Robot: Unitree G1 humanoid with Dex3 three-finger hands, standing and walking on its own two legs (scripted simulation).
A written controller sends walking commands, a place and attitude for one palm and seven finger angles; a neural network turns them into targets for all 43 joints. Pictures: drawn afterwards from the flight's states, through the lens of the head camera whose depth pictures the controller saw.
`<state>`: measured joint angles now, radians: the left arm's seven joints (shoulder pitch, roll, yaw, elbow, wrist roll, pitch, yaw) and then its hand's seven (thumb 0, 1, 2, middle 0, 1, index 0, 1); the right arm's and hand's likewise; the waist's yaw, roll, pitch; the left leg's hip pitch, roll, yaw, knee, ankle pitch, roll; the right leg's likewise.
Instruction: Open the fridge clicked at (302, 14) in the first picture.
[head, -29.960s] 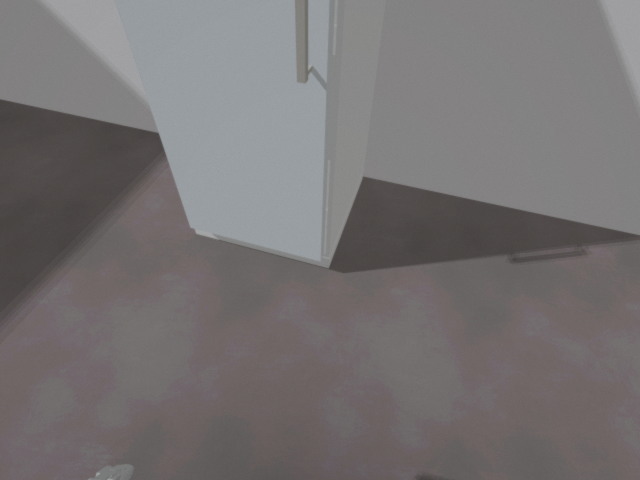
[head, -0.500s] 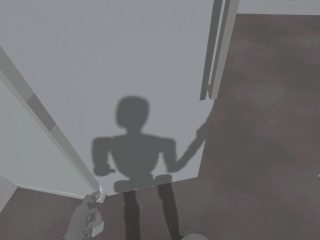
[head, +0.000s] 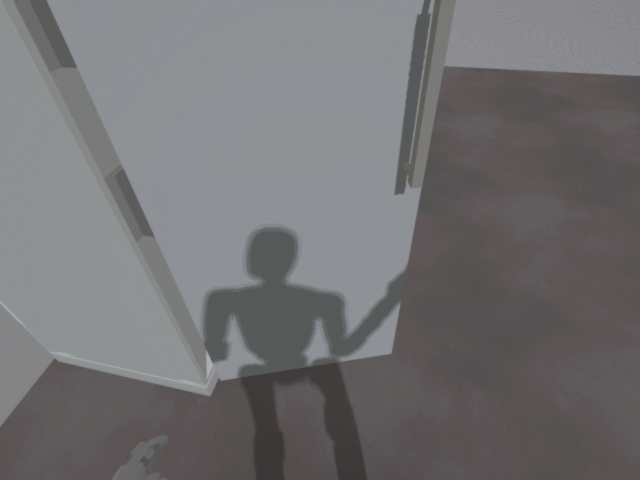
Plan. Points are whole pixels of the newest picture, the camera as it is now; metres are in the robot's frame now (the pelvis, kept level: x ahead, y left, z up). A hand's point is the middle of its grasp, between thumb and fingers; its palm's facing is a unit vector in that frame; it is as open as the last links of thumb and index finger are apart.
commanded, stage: stop stepping back and stand still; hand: right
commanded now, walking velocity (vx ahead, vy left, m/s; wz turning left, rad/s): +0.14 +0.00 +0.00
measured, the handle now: (423, 96) +0.64 -0.15 +0.21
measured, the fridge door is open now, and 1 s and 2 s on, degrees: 68 68 68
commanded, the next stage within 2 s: let the arm hang, fingers relaxed in 0.38 s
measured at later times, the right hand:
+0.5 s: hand out of the picture +0.19 -0.30 +0.14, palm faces +0.49 +0.78 -0.39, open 7.5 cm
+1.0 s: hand out of the picture -0.04 -0.21 -0.18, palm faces +0.11 +0.97 -0.21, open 7.2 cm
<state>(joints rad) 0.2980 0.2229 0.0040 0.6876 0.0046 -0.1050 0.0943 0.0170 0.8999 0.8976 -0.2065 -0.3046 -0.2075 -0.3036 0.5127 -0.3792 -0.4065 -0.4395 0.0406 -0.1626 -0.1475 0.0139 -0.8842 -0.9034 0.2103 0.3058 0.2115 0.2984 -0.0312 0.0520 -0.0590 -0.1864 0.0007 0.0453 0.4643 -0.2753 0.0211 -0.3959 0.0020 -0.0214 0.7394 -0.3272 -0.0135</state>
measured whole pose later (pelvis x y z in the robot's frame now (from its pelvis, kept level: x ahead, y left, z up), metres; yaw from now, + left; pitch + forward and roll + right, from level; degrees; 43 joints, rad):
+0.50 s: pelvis -0.01 -0.02 -0.01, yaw -3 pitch -2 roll +0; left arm 0.23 0.20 -0.01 0.69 0.01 -0.14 0.06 0.02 0.90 0.90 -0.21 -0.30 -0.21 -0.30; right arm 0.44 -0.36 -0.38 -0.36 0.01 -0.20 -0.13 0.01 -0.89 -0.90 0.21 0.31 0.21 0.30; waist -0.02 0.03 -0.01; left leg -0.24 0.00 0.04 0.62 -0.34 0.01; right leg -0.29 0.00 -0.03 0.59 -0.27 -0.02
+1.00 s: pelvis -0.01 -0.01 +0.00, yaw -6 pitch -1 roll +1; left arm 0.30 0.15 0.01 1.09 0.02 0.03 0.04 0.01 0.91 0.90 -0.20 -0.30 -0.20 -0.30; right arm 0.29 -0.21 -0.02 1.09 -0.01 0.02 -0.02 -0.01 -0.95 -0.90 0.20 0.30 0.20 0.30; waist 0.01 0.00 0.07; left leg -0.18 -0.03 0.01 0.42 -0.24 0.02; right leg -0.27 -0.01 0.03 0.48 -0.20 0.00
